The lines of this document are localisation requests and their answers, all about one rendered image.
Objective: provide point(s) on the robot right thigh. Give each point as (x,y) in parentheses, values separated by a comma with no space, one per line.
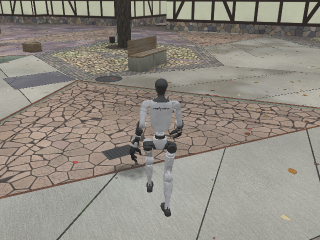
(170,152)

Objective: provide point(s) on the robot right forearm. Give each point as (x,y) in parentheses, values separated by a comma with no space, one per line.
(180,128)

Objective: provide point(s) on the robot left upper arm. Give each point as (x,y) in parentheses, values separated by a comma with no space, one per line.
(143,113)

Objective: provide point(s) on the robot right foot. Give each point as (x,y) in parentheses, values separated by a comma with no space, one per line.
(167,211)

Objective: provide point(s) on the robot right hand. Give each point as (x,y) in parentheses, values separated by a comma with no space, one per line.
(175,131)

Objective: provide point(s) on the robot left hand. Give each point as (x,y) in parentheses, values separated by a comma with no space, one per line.
(132,152)

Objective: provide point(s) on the robot left forearm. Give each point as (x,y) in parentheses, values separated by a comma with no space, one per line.
(137,136)

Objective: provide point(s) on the robot right upper arm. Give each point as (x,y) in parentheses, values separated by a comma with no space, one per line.
(178,112)

